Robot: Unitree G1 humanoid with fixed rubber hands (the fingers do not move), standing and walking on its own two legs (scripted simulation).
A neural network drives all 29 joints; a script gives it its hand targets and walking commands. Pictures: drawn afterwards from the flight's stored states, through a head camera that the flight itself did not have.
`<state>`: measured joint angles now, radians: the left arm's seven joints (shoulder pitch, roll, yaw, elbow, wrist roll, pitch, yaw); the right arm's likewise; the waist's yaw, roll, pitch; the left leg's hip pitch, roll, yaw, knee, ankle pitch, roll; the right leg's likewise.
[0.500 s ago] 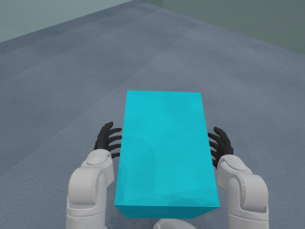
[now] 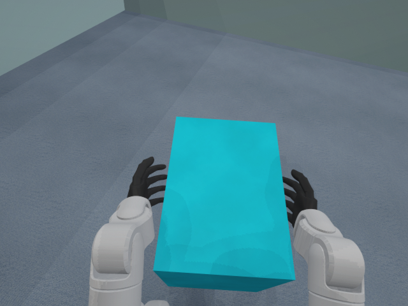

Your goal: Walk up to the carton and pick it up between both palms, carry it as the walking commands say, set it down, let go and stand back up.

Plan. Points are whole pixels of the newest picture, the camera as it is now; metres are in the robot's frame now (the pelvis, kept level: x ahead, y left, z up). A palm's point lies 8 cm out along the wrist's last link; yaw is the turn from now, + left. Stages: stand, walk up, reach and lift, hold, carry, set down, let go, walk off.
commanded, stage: carry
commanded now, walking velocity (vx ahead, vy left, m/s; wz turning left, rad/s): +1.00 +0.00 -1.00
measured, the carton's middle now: (218, 209) +0.30 +0.01 +0.03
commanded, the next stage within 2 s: none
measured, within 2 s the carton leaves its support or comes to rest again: neither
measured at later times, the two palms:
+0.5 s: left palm (254, 93) +0.73 -0.10 +0.04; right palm (341, 134) +0.57 -0.33 +0.05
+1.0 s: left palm (359, 57) +0.98 -0.51 +0.09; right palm out of the picture +0.73 -0.63 +0.09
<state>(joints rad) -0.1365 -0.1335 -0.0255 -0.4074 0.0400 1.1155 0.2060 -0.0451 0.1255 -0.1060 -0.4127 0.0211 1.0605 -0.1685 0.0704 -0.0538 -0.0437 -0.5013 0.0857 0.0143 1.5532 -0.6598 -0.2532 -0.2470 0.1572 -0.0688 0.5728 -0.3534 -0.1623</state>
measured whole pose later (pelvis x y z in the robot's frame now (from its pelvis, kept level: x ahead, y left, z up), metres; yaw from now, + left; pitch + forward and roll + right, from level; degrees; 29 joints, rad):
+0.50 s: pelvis +0.44 -0.07 -0.06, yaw -35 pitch -1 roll -6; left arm -0.14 -0.13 -0.02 -0.38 0.04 1.18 0.22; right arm -0.06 0.13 -0.12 -0.39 0.02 1.14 -0.18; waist 0.04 0.02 -0.07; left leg -0.19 0.19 0.04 1.70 -0.56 -0.27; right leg -0.54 0.22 -0.20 0.93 -0.41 -0.24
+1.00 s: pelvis +0.73 -0.34 -0.01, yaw -59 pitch +1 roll -2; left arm -0.13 -0.13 -0.02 -0.41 0.04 1.13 0.19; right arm -0.06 0.13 -0.10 -0.46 0.02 1.12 -0.21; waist -0.01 0.00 -0.06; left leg 0.16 0.26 0.29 0.48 -0.51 -0.18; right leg -0.73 0.02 -0.08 1.01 -0.17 -0.16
